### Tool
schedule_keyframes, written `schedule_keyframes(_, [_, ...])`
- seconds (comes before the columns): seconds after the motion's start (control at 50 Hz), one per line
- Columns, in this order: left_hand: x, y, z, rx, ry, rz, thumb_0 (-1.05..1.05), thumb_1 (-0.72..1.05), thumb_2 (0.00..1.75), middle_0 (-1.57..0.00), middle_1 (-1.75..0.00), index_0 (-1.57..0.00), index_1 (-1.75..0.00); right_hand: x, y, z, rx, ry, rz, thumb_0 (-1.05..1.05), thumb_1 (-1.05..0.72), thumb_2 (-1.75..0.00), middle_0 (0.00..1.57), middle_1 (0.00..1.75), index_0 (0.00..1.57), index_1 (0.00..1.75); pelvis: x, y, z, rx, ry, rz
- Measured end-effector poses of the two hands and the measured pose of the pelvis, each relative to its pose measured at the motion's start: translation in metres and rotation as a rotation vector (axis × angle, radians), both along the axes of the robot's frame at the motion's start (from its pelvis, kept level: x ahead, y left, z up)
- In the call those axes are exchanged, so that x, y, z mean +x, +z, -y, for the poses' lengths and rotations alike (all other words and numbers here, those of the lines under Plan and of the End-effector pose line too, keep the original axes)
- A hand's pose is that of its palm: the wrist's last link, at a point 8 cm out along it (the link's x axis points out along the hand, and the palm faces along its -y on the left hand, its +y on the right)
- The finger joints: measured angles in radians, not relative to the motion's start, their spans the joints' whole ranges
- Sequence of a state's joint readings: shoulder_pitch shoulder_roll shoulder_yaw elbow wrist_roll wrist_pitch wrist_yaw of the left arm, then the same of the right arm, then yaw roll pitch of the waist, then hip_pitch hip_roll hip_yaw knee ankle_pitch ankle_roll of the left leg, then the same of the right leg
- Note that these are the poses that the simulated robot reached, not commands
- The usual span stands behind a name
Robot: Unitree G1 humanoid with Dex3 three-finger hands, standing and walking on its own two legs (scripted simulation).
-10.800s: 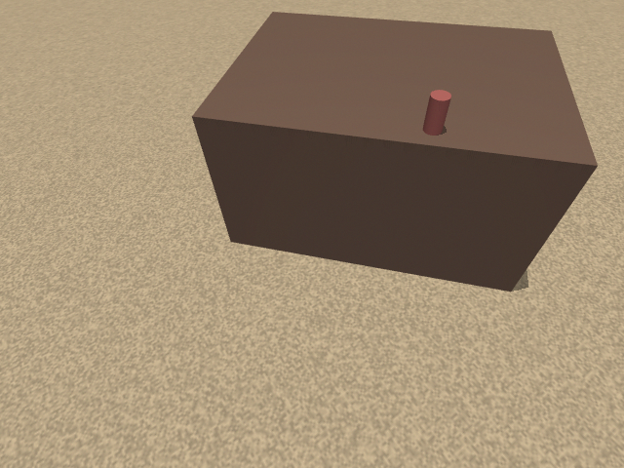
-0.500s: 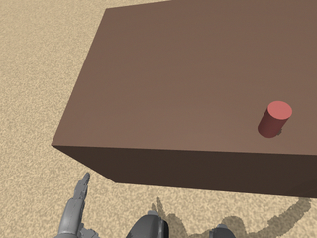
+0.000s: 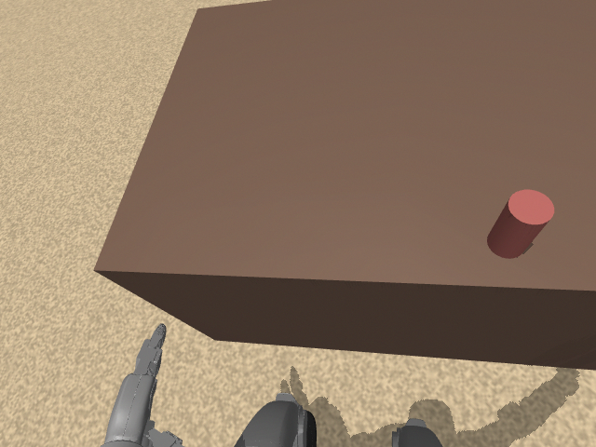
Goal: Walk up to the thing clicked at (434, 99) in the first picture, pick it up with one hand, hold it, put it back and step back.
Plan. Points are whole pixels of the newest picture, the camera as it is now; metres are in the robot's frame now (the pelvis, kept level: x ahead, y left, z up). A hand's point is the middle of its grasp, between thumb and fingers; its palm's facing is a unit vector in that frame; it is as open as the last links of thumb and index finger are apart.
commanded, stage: approach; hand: right
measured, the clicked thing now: (517, 226) +0.44 -0.23 -0.06
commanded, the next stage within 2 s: close in in 0.40 s
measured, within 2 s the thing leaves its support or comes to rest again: leaves its support in 1.62 s
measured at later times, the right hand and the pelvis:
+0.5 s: hand out of the picture +0.42 -0.32 -0.03, palm faces +0.17 +0.98 +0.07, open 17.4 cm; pelvis -0.01 +0.00 -0.03, yaw +0 degrees
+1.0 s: hand (527, 218) +0.45 -0.24 -0.05, palm faces +0.20 +0.98 +0.03, open 17.6 cm; pelvis -0.02 +0.00 -0.06, yaw +2 degrees
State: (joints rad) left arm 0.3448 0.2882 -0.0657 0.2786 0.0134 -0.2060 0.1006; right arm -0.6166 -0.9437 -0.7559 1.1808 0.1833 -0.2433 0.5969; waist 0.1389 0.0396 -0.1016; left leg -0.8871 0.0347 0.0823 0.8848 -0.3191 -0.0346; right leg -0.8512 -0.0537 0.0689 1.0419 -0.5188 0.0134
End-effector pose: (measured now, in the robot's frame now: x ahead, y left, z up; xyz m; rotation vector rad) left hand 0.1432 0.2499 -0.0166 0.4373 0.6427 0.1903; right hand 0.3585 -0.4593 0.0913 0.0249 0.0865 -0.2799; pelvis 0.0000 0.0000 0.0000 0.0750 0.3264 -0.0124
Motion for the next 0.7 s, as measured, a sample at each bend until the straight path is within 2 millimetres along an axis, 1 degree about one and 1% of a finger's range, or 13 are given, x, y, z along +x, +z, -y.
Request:
schedule_keyframes(0.06, [-0.001, -0.001, 0.000, -0.003, -0.001, -0.007, -0.01, -0.53, 0.04, -0.07, -0.05, -0.07, -0.05, -0.004, -0.001, 0.000, 0.003, -0.005, 0.008, -0.01, 0.57, -0.09, 0.03, 0.06, 0.04, 0.07, 0.002, 0.001, -0.001, -0.001, -0.002, 0.001])
schedule_keyframes(0.14, [0.000, -0.008, 0.000, -0.004, -0.007, -0.026, -0.01, -0.54, 0.04, -0.07, -0.05, -0.07, -0.05, -0.008, -0.006, 0.000, 0.003, -0.005, -0.002, -0.01, 0.55, -0.08, 0.03, 0.06, 0.04, 0.06, 0.002, -0.001, -0.003, -0.001, -0.005, -0.003])
schedule_keyframes(0.2, [0.005, -0.009, -0.001, -0.002, -0.017, -0.017, -0.01, -0.54, 0.04, -0.07, -0.05, -0.07, -0.05, -0.008, -0.015, -0.005, 0.000, 0.007, -0.021, -0.01, 0.54, -0.08, 0.03, 0.05, 0.04, 0.06, 0.000, -0.004, -0.003, -0.002, -0.006, -0.007])
schedule_keyframes(0.24, [0.008, -0.009, -0.001, 0.002, -0.025, -0.002, -0.01, -0.54, 0.04, -0.07, -0.05, -0.07, -0.06, -0.006, -0.026, -0.012, 0.006, 0.024, -0.034, -0.01, 0.53, -0.08, 0.03, 0.05, 0.04, 0.06, 0.000, -0.006, -0.003, -0.003, -0.007, -0.012])
schedule_keyframes(0.32, [0.012, -0.008, -0.002, 0.013, -0.042, 0.023, -0.01, -0.54, 0.03, -0.07, -0.05, -0.07, -0.06, 0.002, -0.054, -0.033, 0.035, 0.057, -0.045, -0.01, 0.52, -0.08, 0.03, 0.05, 0.04, 0.06, -0.002, -0.012, -0.003, -0.005, -0.007, -0.029])
schedule_keyframes(0.4, [0.011, -0.006, -0.001, 0.028, -0.049, 0.046, -0.01, -0.53, 0.03, -0.07, -0.05, -0.07, -0.06, 0.016, -0.086, -0.060, 0.053, 0.094, -0.043, -0.01, 0.52, -0.08, 0.03, 0.05, 0.04, 0.06, -0.006, -0.021, -0.004, -0.005, -0.003, -0.050])
schedule_keyframes(0.44, [0.007, -0.004, -0.005, 0.046, -0.041, 0.061, -0.01, -0.53, 0.03, -0.07, -0.06, -0.07, -0.06, 0.025, -0.099, -0.074, 0.061, 0.109, -0.037, -0.01, 0.52, -0.08, 0.03, 0.05, 0.04, 0.06, -0.008, -0.025, -0.004, -0.003, 0.001, -0.057])
schedule_keyframes(0.5, [-0.003, -0.005, -0.013, 0.075, -0.008, 0.053, -0.01, -0.52, 0.03, -0.07, -0.06, -0.08, -0.06, 0.037, -0.120, -0.092, 0.069, 0.117, -0.040, -0.01, 0.53, -0.08, 0.03, 0.05, 0.04, 0.06, -0.013, -0.033, -0.004, -0.001, 0.009, -0.073])
schedule_keyframes(0.6, [-0.019, -0.003, -0.029, 0.134, 0.035, 0.055, -0.01, -0.52, 0.03, -0.07, -0.06, -0.08, -0.06, 0.058, -0.145, -0.117, 0.057, 0.117, -0.024, -0.01, 0.54, -0.08, 0.03, 0.05, 0.04, 0.06, -0.022, -0.047, -0.004, 0.001, 0.025, -0.101])
schedule_keyframes(0.64, [-0.023, -0.002, -0.030, 0.143, 0.043, 0.057, -0.01, -0.52, 0.03, -0.07, -0.06, -0.08, -0.05, 0.065, -0.148, -0.125, 0.051, 0.100, 0.004, -0.01, 0.55, -0.07, 0.03, 0.05, 0.04, 0.06, -0.025, -0.051, -0.004, 0.000, 0.032, -0.111])
schedule_keyframes(0.7, [-0.028, -0.003, -0.025, 0.130, 0.040, 0.067, -0.01, -0.52, 0.03, -0.07, -0.06, -0.08, -0.05, 0.071, -0.151, -0.136, 0.042, 0.090, 0.014, -0.01, 0.55, -0.07, 0.02, 0.05, 0.04, 0.06, -0.026, -0.055, -0.005, 0.002, 0.034, -0.118])
